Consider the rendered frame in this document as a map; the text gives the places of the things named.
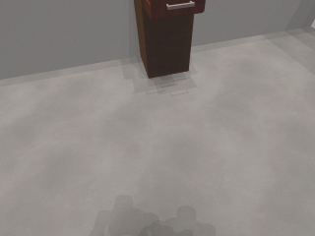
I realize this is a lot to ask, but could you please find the cabinet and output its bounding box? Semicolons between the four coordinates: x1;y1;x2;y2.
134;0;194;79

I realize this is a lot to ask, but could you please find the handle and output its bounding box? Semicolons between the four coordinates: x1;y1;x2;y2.
166;1;195;10

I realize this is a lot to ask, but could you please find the drawer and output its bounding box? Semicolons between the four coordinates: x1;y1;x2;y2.
144;0;206;21

